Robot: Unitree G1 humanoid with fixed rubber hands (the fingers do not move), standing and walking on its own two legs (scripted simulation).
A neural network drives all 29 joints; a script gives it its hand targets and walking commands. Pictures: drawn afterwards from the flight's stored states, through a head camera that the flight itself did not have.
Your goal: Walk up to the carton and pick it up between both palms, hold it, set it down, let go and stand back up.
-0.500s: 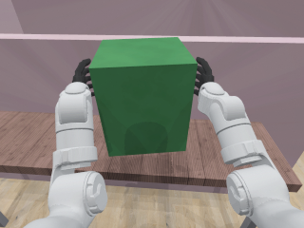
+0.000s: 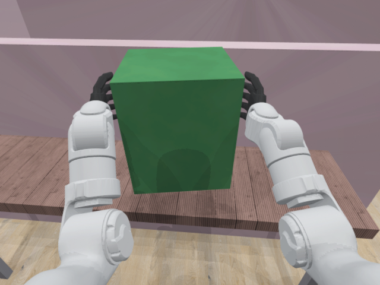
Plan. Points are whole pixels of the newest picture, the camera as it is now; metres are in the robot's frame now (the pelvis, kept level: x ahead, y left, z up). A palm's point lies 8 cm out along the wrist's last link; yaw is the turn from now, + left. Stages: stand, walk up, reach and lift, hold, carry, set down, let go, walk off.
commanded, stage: hold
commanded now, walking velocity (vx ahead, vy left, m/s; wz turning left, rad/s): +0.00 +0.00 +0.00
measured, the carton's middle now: (179, 118) +0.42 -0.01 +0.22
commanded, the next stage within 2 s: set down in 0.60 s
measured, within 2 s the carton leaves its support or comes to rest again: neither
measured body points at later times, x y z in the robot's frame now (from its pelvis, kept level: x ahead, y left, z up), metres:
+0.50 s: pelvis +0.00 +0.00 +0.00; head -0.08 +0.02 +0.44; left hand +0.39 +0.14 +0.28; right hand +0.37 -0.16 +0.27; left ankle +0.02 +0.12 -0.75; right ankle +0.02 -0.10 -0.75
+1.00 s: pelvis +0.00 -0.01 +0.00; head -0.07 +0.02 +0.44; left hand +0.41 +0.15 +0.27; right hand +0.39 -0.15 +0.27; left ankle +0.02 +0.11 -0.75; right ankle +0.02 -0.10 -0.75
